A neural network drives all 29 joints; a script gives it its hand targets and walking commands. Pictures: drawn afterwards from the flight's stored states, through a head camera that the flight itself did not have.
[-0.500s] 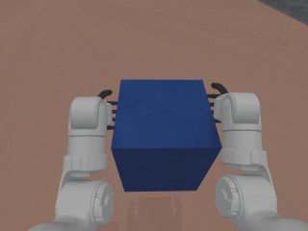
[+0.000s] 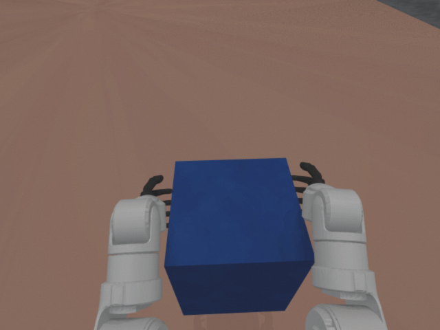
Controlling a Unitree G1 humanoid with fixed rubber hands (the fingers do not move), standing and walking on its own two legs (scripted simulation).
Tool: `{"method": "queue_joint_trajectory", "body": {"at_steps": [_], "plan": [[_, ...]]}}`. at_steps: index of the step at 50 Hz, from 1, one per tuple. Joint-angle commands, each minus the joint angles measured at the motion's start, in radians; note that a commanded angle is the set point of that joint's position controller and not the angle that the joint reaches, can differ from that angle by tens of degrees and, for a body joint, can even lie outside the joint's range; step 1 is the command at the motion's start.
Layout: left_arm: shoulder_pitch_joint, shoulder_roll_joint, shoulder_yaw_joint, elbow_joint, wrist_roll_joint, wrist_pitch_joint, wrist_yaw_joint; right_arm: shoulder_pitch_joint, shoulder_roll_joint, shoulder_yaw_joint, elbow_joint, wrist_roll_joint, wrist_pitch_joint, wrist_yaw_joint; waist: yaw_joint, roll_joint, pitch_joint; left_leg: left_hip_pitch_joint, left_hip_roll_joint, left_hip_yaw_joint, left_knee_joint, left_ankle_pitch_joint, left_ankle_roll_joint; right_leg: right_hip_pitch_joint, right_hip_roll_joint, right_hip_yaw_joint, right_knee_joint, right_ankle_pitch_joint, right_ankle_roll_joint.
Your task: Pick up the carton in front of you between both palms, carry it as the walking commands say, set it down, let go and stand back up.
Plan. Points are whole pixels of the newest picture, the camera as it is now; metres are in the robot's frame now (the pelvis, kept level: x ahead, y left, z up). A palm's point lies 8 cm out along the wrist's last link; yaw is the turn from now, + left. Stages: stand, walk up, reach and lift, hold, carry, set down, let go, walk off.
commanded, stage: carry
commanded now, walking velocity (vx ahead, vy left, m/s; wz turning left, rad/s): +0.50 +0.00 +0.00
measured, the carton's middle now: (232, 239) +0.31 -0.01 -0.01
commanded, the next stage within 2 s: none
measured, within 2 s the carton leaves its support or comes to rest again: neither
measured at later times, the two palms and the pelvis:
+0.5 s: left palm (143, 127) +0.57 +0.19 +0.07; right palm (262, 119) +0.56 -0.10 +0.09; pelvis +0.29 +0.07 +0.00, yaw -4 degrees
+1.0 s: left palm (172, 72) +0.86 +0.15 +0.06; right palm (261, 65) +0.87 -0.13 +0.06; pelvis +0.59 +0.01 -0.01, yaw +0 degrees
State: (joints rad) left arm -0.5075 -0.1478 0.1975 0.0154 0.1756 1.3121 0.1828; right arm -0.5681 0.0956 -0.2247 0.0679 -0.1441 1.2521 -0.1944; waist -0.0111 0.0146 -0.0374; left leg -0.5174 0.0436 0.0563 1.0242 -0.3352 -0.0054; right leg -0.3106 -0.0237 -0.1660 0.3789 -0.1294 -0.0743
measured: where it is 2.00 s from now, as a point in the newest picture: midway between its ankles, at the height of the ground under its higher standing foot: (220, 209)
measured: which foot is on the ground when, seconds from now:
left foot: up 0.00-0.30, down 0.32-0.88, up 0.90-1.00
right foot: down 0.00-0.34, up 0.36-0.82, down 0.84-1.00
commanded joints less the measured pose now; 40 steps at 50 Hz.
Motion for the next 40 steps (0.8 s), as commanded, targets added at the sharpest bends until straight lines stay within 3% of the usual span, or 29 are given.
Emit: {"method": "queue_joint_trajectory", "body": {"at_steps": [1,2,6,10,11,13,14,16,17,18,19,21,22,23,25,26,28,30,32,34,37,39,40], "plan": [[-0.697,-1.072,-0.633,-0.299,-0.512,-0.075,-0.314,-0.456,1.233,0.667,-0.135,0.478,0.000,0.336,0.022,-0.143,-0.443,-0.145,0.052,-0.012,-0.085,0.070,-0.026,0.460,-0.276,0.280,-0.181,0.071,-0.069],[-0.646,-1.077,-0.650,-0.315,-0.514,-0.075,-0.319,-0.409,1.210,0.691,-0.175,0.461,-0.004,0.333,0.025,-0.131,-0.429,-0.161,0.056,-0.005,-0.135,0.086,-0.034,0.458,-0.267,0.261,-0.204,0.048,-0.077],[-0.445,-1.050,-0.725,-0.346,-0.508,-0.077,-0.343,-0.248,1.155,0.776,-0.248,0.430,-0.008,0.328,0.031,-0.142,-0.360,-0.173,0.035,0.050,-0.317,0.195,-0.032,0.499,-0.217,0.167,-0.182,0.244,-0.061],[-0.314,-1.015,-0.720,-0.306,-0.490,-0.070,-0.363,-0.114,1.124,0.776,-0.222,0.420,0.004,0.358,0.030,-0.182,-0.279,-0.095,0.023,0.067,-0.458,0.278,-0.010,0.444,-0.208,0.120,-0.171,0.300,-0.031],[-0.315,-1.019,-0.722,-0.280,-0.497,-0.067,-0.364,-0.125,1.107,0.774,-0.216,0.426,0.006,0.364,0.033,-0.163,-0.247,-0.083,0.010,0.088,-0.495,0.287,-0.004,0.443,-0.204,0.105,-0.164,0.335,-0.020],[-0.319,-1.018,-0.729,-0.272,-0.501,-0.071,-0.367,-0.144,1.090,0.770,-0.234,0.431,0.007,0.374,0.030,-0.194,-0.235,0.020,0.020,0.092,-0.555,0.292,0.013,0.411,-0.216,0.098,-0.134,0.308,-0.003],[-0.342,-1.012,-0.747,-0.279,-0.507,-0.072,-0.367,-0.157,1.085,0.756,-0.222,0.438,0.010,0.382,0.029,-0.179,-0.242,0.112,0.010,0.119,-0.571,0.271,0.018,0.373,-0.223,0.092,-0.093,0.333,0.004],[-0.347,-0.999,-0.738,-0.257,-0.500,-0.066,-0.364,-0.122,1.072,0.736,-0.162,0.426,0.015,0.384,0.008,-0.099,-0.331,0.446,-0.026,0.168,-0.610,0.164,0.029,0.228,-0.154,0.000,0.175,0.329,0.045],[-0.372,-0.992,-0.755,-0.272,-0.513,-0.062,-0.364,-0.109,1.044,0.726,-0.159,0.413,0.010,0.386,-0.010,0.087,-0.392,0.637,0.161,-0.119,-0.672,0.022,0.071,0.040,-0.113,-0.011,0.421,0.093,0.089],[-0.388,-0.973,-0.758,-0.336,-0.519,-0.063,-0.360,-0.092,1.056,0.721,-0.129,0.413,0.000,0.388,-0.006,0.336,-0.441,0.851,0.385,-0.556,-0.766,0.062,0.203,-0.316,0.037,0.011,0.691,-0.292,0.121],[-0.427,-0.991,-0.766,-0.300,-0.521,-0.059,-0.359,-0.109,1.071,0.719,-0.124,0.416,-0.005,0.387,-0.009,0.281,-0.415,0.859,0.393,-0.574,-0.768,0.178,0.241,-0.445,0.017,0.119,0.826,-0.379,0.100],[-0.420,-1.029,-0.769,-0.294,-0.525,-0.074,-0.357,-0.116,1.124,0.729,-0.146,0.424,-0.012,0.393,-0.010,0.096,-0.387,0.668,0.345,-0.394,-0.757,0.185,0.200,-0.414,-0.084,0.177,0.832,-0.271,0.067],[-0.420,-1.049,-0.772,-0.294,-0.534,-0.080,-0.357,-0.131,1.126,0.725,-0.163,0.427,-0.016,0.397,-0.003,0.038,-0.366,0.604,0.327,-0.324,-0.784,0.197,0.174,-0.387,-0.111,0.180,0.775,-0.213,0.068],[-0.422,-1.051,-0.778,-0.302,-0.525,-0.091,-0.355,-0.155,1.153,0.742,-0.169,0.442,-0.023,0.400,0.000,0.040,-0.364,0.549,0.298,-0.244,-0.815,0.147,0.151,-0.347,-0.126,0.175,0.702,-0.163,0.074],[-0.405,-1.067,-0.790,-0.296,-0.514,-0.104,-0.348,-0.155,1.143,0.742,-0.174,0.453,-0.030,0.408,0.000,0.090,-0.323,0.474,0.263,-0.160,-0.874,0.070,0.139,-0.312,-0.113,0.132,0.611,-0.102,0.092],[-0.407,-1.066,-0.794,-0.290,-0.508,-0.108,-0.342,-0.170,1.144,0.749,-0.170,0.461,-0.035,0.410,-0.001,0.109,-0.301,0.457,0.267,-0.146,-0.904,0.035,0.148,-0.325,-0.114,0.115,0.554,-0.078,0.105],[-0.404,-1.061,-0.790,-0.309,-0.503,-0.118,-0.330,-0.157,1.121,0.755,-0.165,0.472,-0.035,0.410,0.002,0.087,-0.280,0.512,0.251,-0.118,-0.927,0.059,0.158,-0.378,-0.116,0.105,0.438,-0.029,0.119],[-0.389,-1.048,-0.794,-0.331,-0.499,-0.119,-0.322,-0.150,1.108,0.765,-0.197,0.470,-0.034,0.407,-0.002,0.078,-0.262,0.550,0.221,-0.051,-0.908,0.215,0.152,-0.382,-0.108,0.079,0.341,0.059,0.121],[-0.369,-1.038,-0.801,-0.354,-0.501,-0.109,-0.321,-0.095,1.092,0.742,-0.193,0.455,-0.025,0.404,-0.002,0.116,-0.243,0.569,0.193,-0.007,-0.890,0.310,0.142,-0.360,-0.094,0.054,0.268,0.112,0.119],[-0.342,-1.008,-0.786,-0.333,-0.497,-0.092,-0.326,-0.083,1.077,0.739,-0.185,0.446,-0.014,0.398,-0.005,0.100,-0.215,0.585,0.176,0.033,-0.869,0.405,0.132,-0.343,-0.079,0.028,0.219,0.148,0.110],[-0.348,-0.986,-0.765,-0.321,-0.502,-0.075,-0.340,-0.093,1.080,0.742,-0.180,0.436,-0.005,0.391,-0.008,0.098,-0.196,0.612,0.185,0.043,-0.835,0.456,0.124,-0.285,-0.065,0.010,0.143,0.183,0.080],[-0.360,-0.986,-0.766,-0.323,-0.508,-0.067,-0.344,-0.088,1.075,0.745,-0.166,0.430,-0.002,0.388,-0.011,0.129,-0.164,0.599,0.190,0.054,-0.809,0.523,0.118,-0.208,-0.046,-0.030,0.097,0.153,0.066],[-0.363,-0.976,-0.759,-0.317,-0.508,-0.066,-0.348,-0.091,1.076,0.742,-0.159,0.426,0.000,0.387,-0.014,0.118,-0.173,0.636,0.179,0.077,-0.736,0.641,0.108,-0.164,-0.019,-0.061,0.067,0.094,0.057]]}}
